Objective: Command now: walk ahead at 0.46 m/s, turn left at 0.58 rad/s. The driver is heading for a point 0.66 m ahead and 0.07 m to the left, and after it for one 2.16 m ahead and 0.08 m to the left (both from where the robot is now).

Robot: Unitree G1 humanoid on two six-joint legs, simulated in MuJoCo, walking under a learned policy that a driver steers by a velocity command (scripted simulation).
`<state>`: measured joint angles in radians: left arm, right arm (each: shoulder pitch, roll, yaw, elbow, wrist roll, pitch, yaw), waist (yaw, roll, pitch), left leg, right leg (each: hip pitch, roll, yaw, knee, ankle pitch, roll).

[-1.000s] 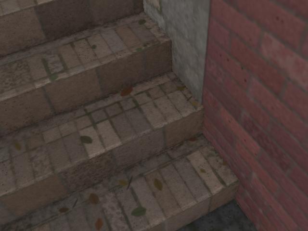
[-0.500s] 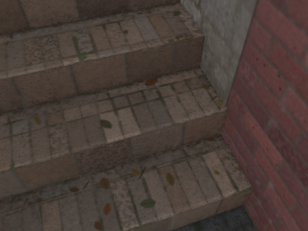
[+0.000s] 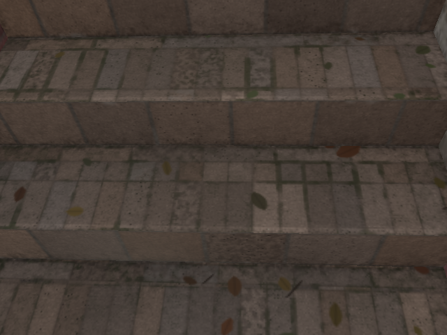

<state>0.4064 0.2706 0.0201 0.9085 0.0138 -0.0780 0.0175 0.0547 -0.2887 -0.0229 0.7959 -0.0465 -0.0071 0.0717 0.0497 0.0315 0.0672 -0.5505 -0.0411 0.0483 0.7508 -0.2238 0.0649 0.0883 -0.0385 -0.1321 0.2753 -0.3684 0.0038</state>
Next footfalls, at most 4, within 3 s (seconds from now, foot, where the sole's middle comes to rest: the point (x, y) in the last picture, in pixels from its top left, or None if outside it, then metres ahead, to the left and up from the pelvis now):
0.08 left None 0.14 0.07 -0.77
0.60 right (255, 314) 0.45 0.01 -0.60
1.10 left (137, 188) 0.72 0.32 -0.43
1.64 right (224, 208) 0.66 0.09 -0.43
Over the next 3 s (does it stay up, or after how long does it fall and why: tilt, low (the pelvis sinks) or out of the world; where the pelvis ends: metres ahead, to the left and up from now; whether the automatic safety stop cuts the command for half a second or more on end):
stays up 0.67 0.19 0.33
